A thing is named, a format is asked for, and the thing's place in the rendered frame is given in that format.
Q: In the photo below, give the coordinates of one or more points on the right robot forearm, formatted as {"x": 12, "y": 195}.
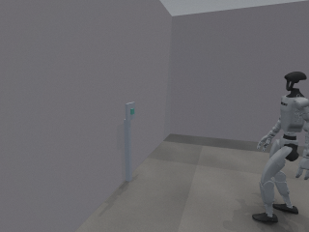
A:
{"x": 275, "y": 129}

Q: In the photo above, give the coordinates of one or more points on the right robot foot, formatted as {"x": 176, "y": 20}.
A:
{"x": 284, "y": 208}

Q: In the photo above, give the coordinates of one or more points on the left robot upper arm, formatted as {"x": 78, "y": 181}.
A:
{"x": 302, "y": 104}

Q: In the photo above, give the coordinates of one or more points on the robot right hand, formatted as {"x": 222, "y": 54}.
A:
{"x": 267, "y": 141}

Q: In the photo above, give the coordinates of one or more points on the robot left hand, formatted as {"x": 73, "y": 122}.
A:
{"x": 303, "y": 164}

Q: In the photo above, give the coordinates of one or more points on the panel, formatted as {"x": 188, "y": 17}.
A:
{"x": 127, "y": 136}

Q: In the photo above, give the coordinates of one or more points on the right robot thigh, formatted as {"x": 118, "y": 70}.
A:
{"x": 280, "y": 176}

